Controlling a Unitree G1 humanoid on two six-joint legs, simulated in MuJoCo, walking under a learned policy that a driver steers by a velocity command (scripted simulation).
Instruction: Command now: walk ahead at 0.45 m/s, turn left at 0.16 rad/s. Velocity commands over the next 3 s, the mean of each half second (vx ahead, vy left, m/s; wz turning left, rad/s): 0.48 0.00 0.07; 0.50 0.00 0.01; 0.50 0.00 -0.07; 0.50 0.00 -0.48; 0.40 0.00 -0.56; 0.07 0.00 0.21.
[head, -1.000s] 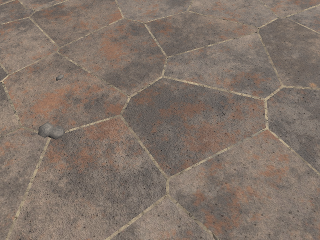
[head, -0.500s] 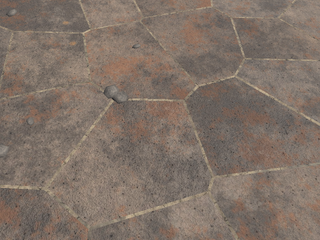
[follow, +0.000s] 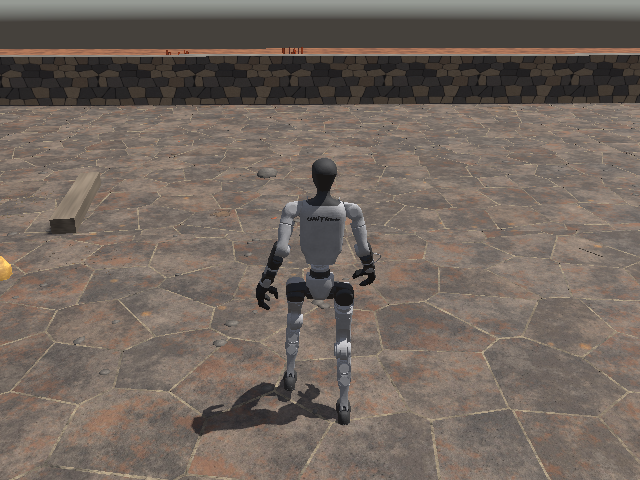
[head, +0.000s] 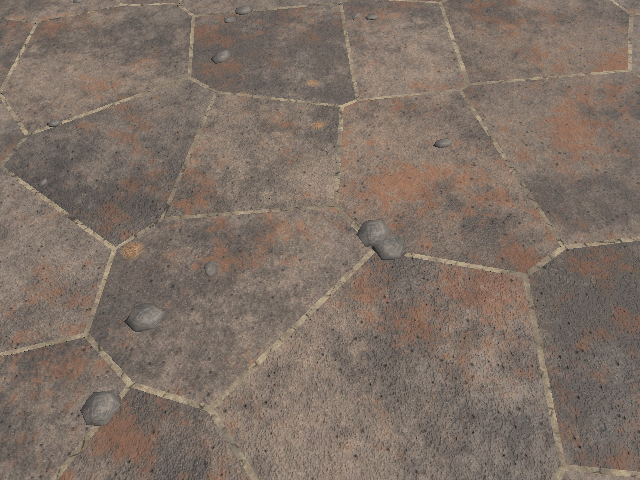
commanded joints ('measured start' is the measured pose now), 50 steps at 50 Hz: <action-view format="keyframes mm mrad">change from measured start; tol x32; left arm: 1 -36 203 42 -57 -12 -8 2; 30 -464 105 -13 -215 -7 -19 -55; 36 22 323 60 -103 10 -11 -38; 50 -124 187 23 -62 1 -16 -11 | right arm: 1 -184 -12 9 -114 7 -30 15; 10 316 -241 -71 -12 -15 -19 4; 50 -57 -36 7 28 -7 -19 -13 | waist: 1 18 -170 85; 10 -196 227 -432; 28 -160 -9 101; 36 -24 -362 -401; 50 -42 -98 47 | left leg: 1 34 -21 65 -175 78 -6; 8 648 -51 68 -327 62 140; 10 1084 348 -719 -512 -212 345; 17 470 152 -191 -694 61 265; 34 677 121 7 -265 655 135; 36 63 -133 -7 384 -402 38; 37 -52 -89 -118 476 -433 46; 50 14 65 4 -105 185 -13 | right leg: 1 -73 -195 114 -127 216 -165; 8 -114 -177 12 352 683 -75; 10 -622 28 106 955 -294 0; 11 -734 -36 118 1036 -242 -10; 31 -599 -64 11 233 282 -36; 34 -181 3 -53 213 250 -108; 36 458 -391 669 138 43 -334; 50 -108 -171 82 -159 333 -208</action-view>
